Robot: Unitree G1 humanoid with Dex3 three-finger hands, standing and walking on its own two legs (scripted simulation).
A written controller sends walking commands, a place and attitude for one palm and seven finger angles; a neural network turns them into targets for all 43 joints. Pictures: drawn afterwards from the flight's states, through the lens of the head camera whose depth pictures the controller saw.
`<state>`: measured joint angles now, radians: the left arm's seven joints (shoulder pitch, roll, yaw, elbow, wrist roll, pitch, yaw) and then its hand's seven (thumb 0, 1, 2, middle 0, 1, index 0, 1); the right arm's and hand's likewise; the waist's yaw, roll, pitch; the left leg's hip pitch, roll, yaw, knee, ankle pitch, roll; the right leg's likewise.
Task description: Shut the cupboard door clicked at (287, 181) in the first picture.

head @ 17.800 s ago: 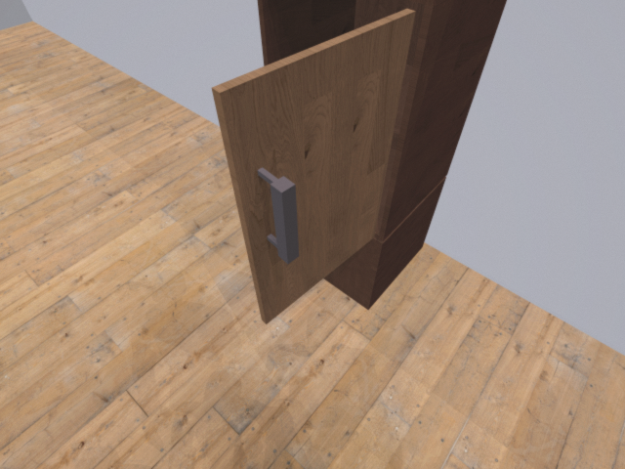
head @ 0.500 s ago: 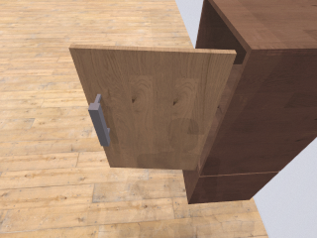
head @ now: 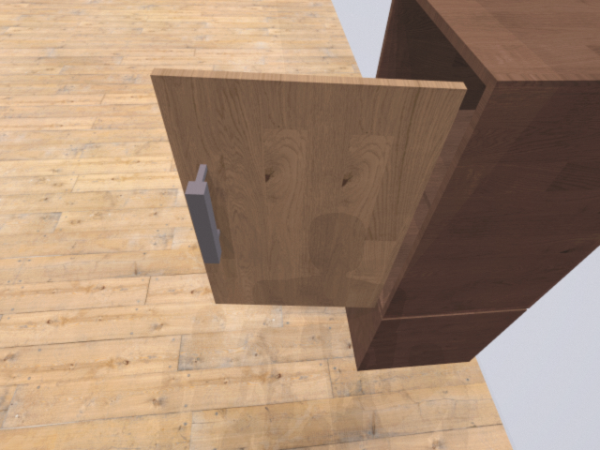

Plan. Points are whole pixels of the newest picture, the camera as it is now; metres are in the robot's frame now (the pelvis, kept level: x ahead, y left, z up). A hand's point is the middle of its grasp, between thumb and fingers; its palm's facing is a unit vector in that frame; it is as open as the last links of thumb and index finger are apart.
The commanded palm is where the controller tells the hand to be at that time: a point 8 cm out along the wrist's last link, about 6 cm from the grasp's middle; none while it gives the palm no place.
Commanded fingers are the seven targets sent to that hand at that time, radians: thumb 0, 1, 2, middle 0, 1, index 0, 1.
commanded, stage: come to a stop and stand still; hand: left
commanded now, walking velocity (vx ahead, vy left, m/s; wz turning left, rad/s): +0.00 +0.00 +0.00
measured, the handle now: (208, 215) +0.46 +0.18 +0.02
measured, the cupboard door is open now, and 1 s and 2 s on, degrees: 84 84 84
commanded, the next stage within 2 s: look again from close up in 0.22 s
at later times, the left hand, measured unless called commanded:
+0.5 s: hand out of the picture -0.02 +0.17 -0.18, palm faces +0.00 -0.98 -0.19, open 7.4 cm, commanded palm none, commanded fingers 0.00 0.90 0.90 -0.20 -0.30 -0.20 -0.30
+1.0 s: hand out of the picture +0.03 +0.16 -0.16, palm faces +0.12 -0.97 -0.20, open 7.4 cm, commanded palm +0.10 +0.20 -0.07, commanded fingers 0.00 0.90 0.90 -0.25 -0.36 -0.25 -0.36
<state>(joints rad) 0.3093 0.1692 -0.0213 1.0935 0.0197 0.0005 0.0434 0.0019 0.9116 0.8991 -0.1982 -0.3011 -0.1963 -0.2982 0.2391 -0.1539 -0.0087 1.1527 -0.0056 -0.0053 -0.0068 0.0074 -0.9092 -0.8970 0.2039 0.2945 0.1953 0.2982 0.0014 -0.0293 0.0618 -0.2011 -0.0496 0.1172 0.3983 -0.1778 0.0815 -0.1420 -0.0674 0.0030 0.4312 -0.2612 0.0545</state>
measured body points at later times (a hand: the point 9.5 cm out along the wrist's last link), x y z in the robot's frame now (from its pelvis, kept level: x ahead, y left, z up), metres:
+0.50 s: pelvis +0.00 +0.00 +0.00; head +0.01 +0.00 +0.45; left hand -0.02 +0.22 -0.16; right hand +0.01 -0.23 -0.16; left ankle +0.03 +0.06 -0.74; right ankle -0.02 -0.16 -0.74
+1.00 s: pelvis +0.00 -0.02 +0.00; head +0.02 -0.01 +0.45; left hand +0.03 +0.21 -0.14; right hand +0.02 -0.25 -0.15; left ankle +0.03 +0.06 -0.74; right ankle -0.02 -0.15 -0.74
